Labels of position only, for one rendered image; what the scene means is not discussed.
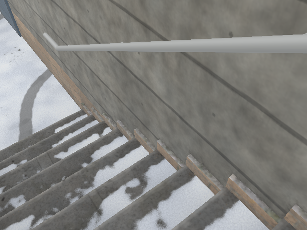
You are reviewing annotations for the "stairs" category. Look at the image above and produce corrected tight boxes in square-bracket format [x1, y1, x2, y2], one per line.
[0, 109, 296, 230]

